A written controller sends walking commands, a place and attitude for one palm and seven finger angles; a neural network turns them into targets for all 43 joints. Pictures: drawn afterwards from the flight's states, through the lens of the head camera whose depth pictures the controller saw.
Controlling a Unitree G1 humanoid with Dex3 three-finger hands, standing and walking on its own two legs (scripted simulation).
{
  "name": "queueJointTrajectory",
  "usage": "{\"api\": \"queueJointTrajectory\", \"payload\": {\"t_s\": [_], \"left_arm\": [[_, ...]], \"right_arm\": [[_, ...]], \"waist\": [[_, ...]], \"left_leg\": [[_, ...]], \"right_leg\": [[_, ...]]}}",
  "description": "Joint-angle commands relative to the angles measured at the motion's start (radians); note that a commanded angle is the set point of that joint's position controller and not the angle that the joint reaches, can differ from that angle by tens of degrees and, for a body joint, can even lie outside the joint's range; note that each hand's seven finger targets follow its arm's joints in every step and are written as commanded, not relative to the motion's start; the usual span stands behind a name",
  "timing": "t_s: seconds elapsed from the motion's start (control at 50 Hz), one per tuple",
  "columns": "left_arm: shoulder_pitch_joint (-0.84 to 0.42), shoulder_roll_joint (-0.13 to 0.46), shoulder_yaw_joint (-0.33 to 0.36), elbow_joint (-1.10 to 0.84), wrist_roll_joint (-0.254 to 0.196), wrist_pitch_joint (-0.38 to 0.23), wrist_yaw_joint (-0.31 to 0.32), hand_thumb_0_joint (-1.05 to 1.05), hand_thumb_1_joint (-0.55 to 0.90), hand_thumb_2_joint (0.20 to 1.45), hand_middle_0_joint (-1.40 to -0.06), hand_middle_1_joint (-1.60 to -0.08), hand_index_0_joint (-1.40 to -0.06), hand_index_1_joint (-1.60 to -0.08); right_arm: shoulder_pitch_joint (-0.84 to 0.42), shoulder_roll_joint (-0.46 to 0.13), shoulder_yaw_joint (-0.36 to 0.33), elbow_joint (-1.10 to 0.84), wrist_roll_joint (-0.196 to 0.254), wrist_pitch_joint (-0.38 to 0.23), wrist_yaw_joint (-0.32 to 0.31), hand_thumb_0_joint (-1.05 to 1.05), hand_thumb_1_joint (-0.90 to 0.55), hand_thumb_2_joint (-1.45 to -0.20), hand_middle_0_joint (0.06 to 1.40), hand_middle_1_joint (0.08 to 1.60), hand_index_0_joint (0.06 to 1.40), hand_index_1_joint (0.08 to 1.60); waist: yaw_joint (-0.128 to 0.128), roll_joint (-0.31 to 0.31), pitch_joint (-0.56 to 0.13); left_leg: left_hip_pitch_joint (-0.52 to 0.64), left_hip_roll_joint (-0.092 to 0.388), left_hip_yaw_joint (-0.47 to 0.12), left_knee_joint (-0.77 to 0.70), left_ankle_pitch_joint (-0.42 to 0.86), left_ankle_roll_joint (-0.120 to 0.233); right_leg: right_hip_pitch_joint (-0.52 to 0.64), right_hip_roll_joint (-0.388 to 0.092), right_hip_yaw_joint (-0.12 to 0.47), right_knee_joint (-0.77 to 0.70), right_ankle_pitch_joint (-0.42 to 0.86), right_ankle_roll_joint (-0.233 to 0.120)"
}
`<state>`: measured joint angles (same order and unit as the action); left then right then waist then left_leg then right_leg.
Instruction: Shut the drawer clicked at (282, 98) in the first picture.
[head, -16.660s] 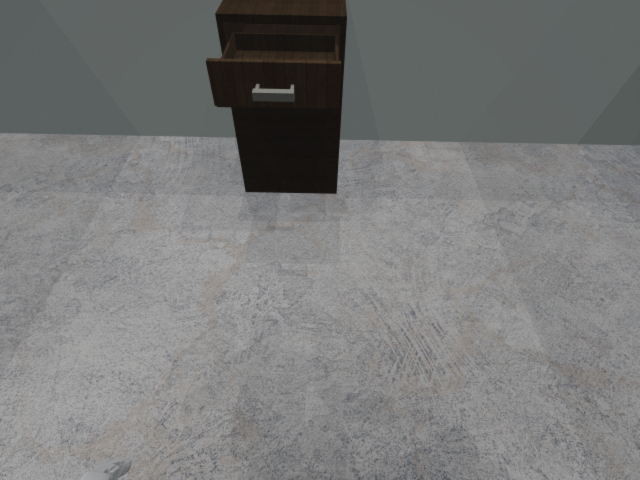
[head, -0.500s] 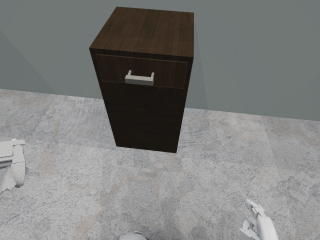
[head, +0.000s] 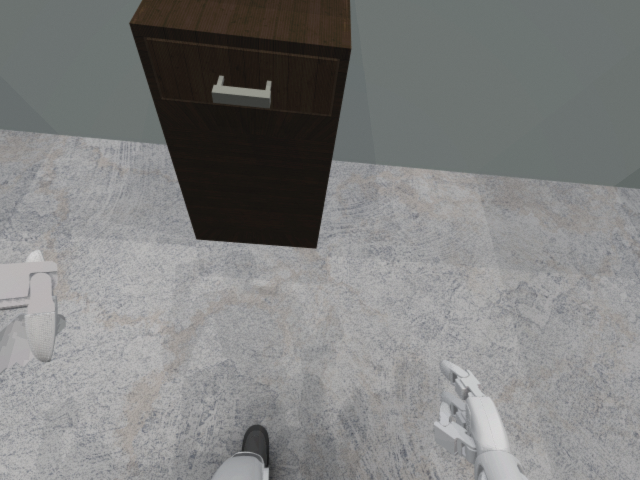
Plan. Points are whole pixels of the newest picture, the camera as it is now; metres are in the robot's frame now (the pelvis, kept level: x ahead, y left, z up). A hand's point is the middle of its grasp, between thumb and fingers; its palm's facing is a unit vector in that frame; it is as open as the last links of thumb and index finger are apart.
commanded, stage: stop stepping back and stand still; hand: left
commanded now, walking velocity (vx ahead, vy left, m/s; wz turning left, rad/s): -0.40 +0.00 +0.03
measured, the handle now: (243, 89) +0.84 +0.23 -0.08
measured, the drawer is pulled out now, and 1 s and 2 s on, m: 0.00 0.00 0.00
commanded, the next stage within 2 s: let the arm hang, fingers relaxed in 0.96 s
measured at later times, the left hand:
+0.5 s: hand out of the picture +0.10 +0.21 +0.16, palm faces +0.37 -0.85 -0.38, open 3.3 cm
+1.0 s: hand out of the picture +0.08 +0.22 +0.18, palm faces +0.34 -0.80 -0.50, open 3.3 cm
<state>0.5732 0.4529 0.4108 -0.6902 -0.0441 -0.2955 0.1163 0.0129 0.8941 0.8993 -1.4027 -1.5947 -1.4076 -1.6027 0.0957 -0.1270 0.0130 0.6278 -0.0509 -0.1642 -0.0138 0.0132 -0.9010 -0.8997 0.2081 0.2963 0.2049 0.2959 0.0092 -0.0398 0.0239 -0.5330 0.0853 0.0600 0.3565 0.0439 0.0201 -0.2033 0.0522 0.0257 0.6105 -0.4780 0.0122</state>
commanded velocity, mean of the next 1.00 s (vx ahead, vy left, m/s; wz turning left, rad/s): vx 0.15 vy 0.03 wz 0.00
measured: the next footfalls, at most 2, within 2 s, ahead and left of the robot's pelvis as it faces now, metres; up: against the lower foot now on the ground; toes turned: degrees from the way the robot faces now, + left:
right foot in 0.06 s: -0.04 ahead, -0.10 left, +0.00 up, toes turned +0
left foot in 0.34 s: -0.06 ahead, +0.11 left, +0.00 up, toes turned +5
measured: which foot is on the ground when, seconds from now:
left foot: down 0.00-0.08, up 0.10-0.32, down 0.34-1.00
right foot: up 0.00-0.04, down 0.06-1.00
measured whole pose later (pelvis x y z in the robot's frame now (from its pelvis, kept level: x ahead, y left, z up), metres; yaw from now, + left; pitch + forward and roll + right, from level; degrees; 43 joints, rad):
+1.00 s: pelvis -0.10 -0.01 -0.01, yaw +2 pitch -1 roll +0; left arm 0.64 0.44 0.40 -0.68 -0.03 -0.22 0.15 0.02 0.89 0.90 -1.40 -1.59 -1.41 -1.60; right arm 0.22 -0.14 0.05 0.61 0.00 -0.13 -0.03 0.02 -0.90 -0.90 0.21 0.30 0.20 0.30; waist -0.03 -0.03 0.07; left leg -0.33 0.04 0.06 0.62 -0.27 0.00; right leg -0.29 0.02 -0.06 0.60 -0.28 -0.03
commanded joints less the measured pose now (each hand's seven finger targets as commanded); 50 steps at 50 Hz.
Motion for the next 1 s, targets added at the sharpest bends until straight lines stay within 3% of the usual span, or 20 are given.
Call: {"api": "queueJointTrajectory", "payload": {"t_s": [0.0,0.04,0.06,0.08,0.14,0.28,0.36,0.4,0.44,0.48,0.52,0.56,0.58,0.62,0.7,0.72,0.76,0.8,0.9,0.98], "left_arm": [[0.122,0.174,0.175,-0.247,-0.037,-0.062,-0.010,0.000,0.900,0.900,-1.400,-1.600,-1.400,-1.600],[0.240,0.217,0.232,-0.253,-0.052,-0.051,-0.015,0.000,0.900,0.900,-1.400,-1.600,-1.400,-1.600],[0.238,0.258,0.269,-0.240,-0.067,-0.042,-0.001,0.000,0.900,0.900,-1.400,-1.600,-1.400,-1.600],[0.224,0.225,0.259,-0.212,-0.082,-0.025,0.014,0.000,0.900,0.900,-1.400,-1.600,-1.400,-1.600],[0.218,0.158,0.233,-0.119,-0.053,0.013,0.035,0.000,0.900,0.900,-1.400,-1.600,-1.400,-1.600],[-0.008,0.036,0.001,0.097,0.002,0.045,0.056,0.000,0.900,0.900,-1.400,-1.600,-1.400,-1.600],[-0.088,0.104,0.020,-0.068,0.031,0.015,0.056,0.000,0.900,0.900,-1.400,-1.600,-1.400,-1.600],[-0.068,0.135,0.049,-0.174,0.030,0.000,0.054,0.000,0.900,0.900,-1.400,-1.600,-1.400,-1.600],[-0.026,0.125,0.063,-0.184,0.026,0.005,0.055,0.000,0.900,0.900,-1.400,-1.600,-1.400,-1.600],[0.015,0.114,0.088,-0.155,0.021,0.017,0.061,0.000,0.900,0.900,-1.400,-1.600,-1.400,-1.600],[0.066,0.104,0.116,-0.089,0.012,0.020,0.063,0.000,0.900,0.900,-1.400,-1.600,-1.400,-1.600],[0.065,0.087,0.100,-0.017,0.001,0.027,0.057,0.000,0.900,0.900,-1.400,-1.600,-1.400,-1.600],[0.009,0.080,0.080,-0.015,-0.004,0.029,0.058,0.000,0.900,0.900,-1.400,-1.600,-1.400,-1.600],[-0.031,0.054,0.058,0.017,-0.004,0.024,0.051,0.000,0.900,0.900,-1.400,-1.600,-1.400,-1.600],[-0.087,0.029,-0.013,-0.003,0.009,0.033,0.055,0.000,0.900,0.900,-1.400,-1.600,-1.400,-1.600],[-0.105,0.016,-0.040,-0.061,0.005,0.032,0.052,0.000,0.900,0.900,-1.400,-1.600,-1.400,-1.600],[-0.149,0.062,-0.005,-0.185,0.022,0.010,0.063,0.000,0.900,0.900,-1.400,-1.600,-1.400,-1.600],[-0.102,0.106,0.051,-0.170,0.027,0.010,0.057,0.000,0.900,0.900,-1.400,-1.600,-1.400,-1.600],[0.101,0.117,0.106,-0.219,0.014,0.026,0.060,0.000,0.900,0.900,-1.400,-1.600,-1.400,-1.600],[0.090,0.115,0.130,-0.116,-0.009,0.027,0.053,0.000,0.900,0.900,-1.400,-1.600,-1.400,-1.600]], "right_arm": [[0.011,-0.194,-0.080,-0.149,0.011,-0.007,-0.006,0.000,-0.900,-0.900,0.200,0.300,0.200,0.300],[0.001,-0.174,-0.069,-0.205,0.036,0.035,-0.002,0.000,-0.900,-0.900,0.200,0.300,0.200,0.300],[-0.006,-0.165,-0.062,-0.221,0.052,0.063,-0.006,0.000,-0.900,-0.900,0.200,0.300,0.200,0.300],[-0.014,-0.175,-0.063,-0.214,0.073,0.068,-0.017,0.000,-0.900,-0.900,0.200,0.300,0.200,0.300],[-0.008,-0.128,-0.057,-0.188,0.083,0.078,-0.038,0.000,-0.900,-0.900,0.200,0.300,0.200,0.300],[0.033,-0.223,-0.080,-0.121,0.075,0.018,-0.075,0.000,-0.900,-0.900,0.200,0.300,0.200,0.300],[0.061,-0.237,-0.079,-0.156,0.071,0.017,-0.074,0.000,-0.900,-0.900,0.200,0.300,0.200,0.300],[0.055,-0.209,-0.054,-0.166,0.068,0.018,-0.066,0.000,-0.900,-0.900,0.200,0.300,0.200,0.300],[0.028,-0.211,-0.057,-0.168,0.065,0.005,-0.062,0.000,-0.900,-0.900,0.200,0.300,0.200,0.300],[0.013,-0.204,-0.054,-0.176,0.064,0.005,-0.063,0.000,-0.900,-0.900,0.200,0.300,0.200,0.300],[0.029,-0.196,-0.064,-0.183,0.060,0.021,-0.067,0.000,-0.900,-0.900,0.200,0.300,0.200,0.300],[0.037,-0.176,-0.071,-0.177,0.061,0.048,-0.062,0.000,-0.900,-0.900,0.200,0.300,0.200,0.300],[0.040,-0.187,-0.074,-0.166,0.066,0.050,-0.058,0.000,-0.900,-0.900,0.200,0.300,0.200,0.300],[0.055,-0.189,-0.064,-0.157,0.065,0.039,-0.057,0.000,-0.900,-0.900,0.200,0.300,0.200,0.300],[0.046,-0.171,-0.039,-0.149,0.054,0.028,-0.075,0.000,-0.900,-0.900,0.200,0.300,0.200,0.300],[0.037,-0.197,-0.050,-0.162,0.054,0.012,-0.085,0.000,-0.900,-0.900,0.200,0.300,0.200,0.300],[0.050,-0.203,-0.042,-0.179,0.049,-0.005,-0.080,0.000,-0.900,-0.900,0.200,0.300,0.200,0.300],[0.056,-0.176,-0.040,-0.153,0.039,-0.023,-0.067,0.000,-0.900,-0.900,0.200,0.300,0.200,0.300],[0.031,-0.174,-0.030,-0.160,0.055,-0.033,-0.034,0.000,-0.900,-0.900,0.200,0.300,0.200,0.300],[0.044,-0.163,-0.044,-0.158,0.050,0.003,-0.032,0.000,-0.900,-0.900,0.200,0.300,0.200,0.300]], "waist": [[0.021,0.303,-0.374],[0.021,0.105,-0.313],[0.013,-0.154,-0.248],[0.022,-0.195,-0.169],[-0.029,-0.112,-0.191],[-0.022,-0.110,-0.033],[-0.022,-0.009,-0.102],[-0.015,0.148,-0.136],[-0.006,0.211,-0.090],[-0.007,0.220,-0.021],[-0.011,0.156,-0.006],[-0.016,-0.139,0.038],[-0.016,-0.194,0.063],[-0.031,-0.119,0.015],[-0.039,0.001,-0.010],[-0.042,0.109,-0.024],[-0.034,0.355,-0.063],[-0.020,0.212,-0.077],[0.005,0.252,-0.108],[-0.028,-0.094,-0.036]], "left_leg": [[0.514,0.131,-0.131,-0.002,0.177,0.054],[0.394,-0.016,-0.013,0.151,-0.217,-0.012],[0.248,-0.095,0.024,0.405,-0.365,-0.049],[0.053,-0.124,-0.026,0.627,-0.433,-0.045],[-0.100,-0.049,-0.047,0.556,-0.336,-0.033],[0.306,-0.059,-0.002,0.091,-0.241,0.048],[0.416,-0.008,-0.043,0.140,0.093,0.081],[0.431,0.020,-0.117,0.098,0.158,0.094],[0.299,0.078,-0.193,0.015,-0.176,0.092],[0.123,0.077,-0.205,-0.071,-0.613,0.080],[0.044,0.015,-0.155,0.028,-0.699,0.040],[-0.023,-0.077,-0.020,0.470,-0.507,-0.009],[-0.084,-0.069,-0.032,0.638,-0.447,-0.014],[-0.113,-0.033,-0.058,0.614,-0.446,-0.005],[0.347,-0.053,0.026,0.178,-0.299,0.014],[0.430,-0.003,-0.051,0.078,-0.315,0.028],[0.505,0.249,-0.485,-0.088,-0.324,0.155],[0.427,0.233,-0.422,-0.088,-0.200,0.167],[0.177,0.109,-0.125,0.052,-0.214,0.074],[0.146,-0.066,-0.030,0.338,-0.443,-0.019]], "right_leg": [[-0.013,0.020,-0.079,-0.219,0.112,-0.008],[0.014,-0.110,-0.007,-0.425,0.295,-0.032],[-0.097,-0.310,0.196,-0.466,0.265,-0.088],[-0.120,-0.393,0.245,-0.428,0.373,-0.113],[0.109,-0.309,0.087,-0.231,0.744,-0.120],[-0.056,-0.238,0.065,-0.226,0.506,0.007],[-0.002,-0.168,0.048,-0.096,0.840,0.072],[-0.048,-0.116,-0.026,-0.009,0.573,0.046],[-0.036,-0.072,-0.048,-0.052,0.160,0.011],[0.027,-0.061,-0.052,-0.106,0.040,-0.025],[0.034,-0.078,0.034,-0.202,-0.095,-0.073],[-0.063,-0.289,0.378,-0.435,-0.370,-0.196],[-0.060,-0.386,0.455,-0.483,-0.278,-0.251],[0.055,-0.367,0.338,-0.374,0.125,-0.249],[-0.176,-0.213,0.033,-0.222,0.065,-0.128],[-0.207,-0.174,-0.007,-0.104,0.091,-0.091],[-0.350,-0.053,-0.055,0.223,-0.050,-0.013],[-0.293,-0.073,-0.014,0.309,-0.055,-0.009],[0.066,-0.067,-0.072,-0.064,0.171,0.001],[-0.093,-0.287,0.317,-0.389,-0.005,-0.120]]}}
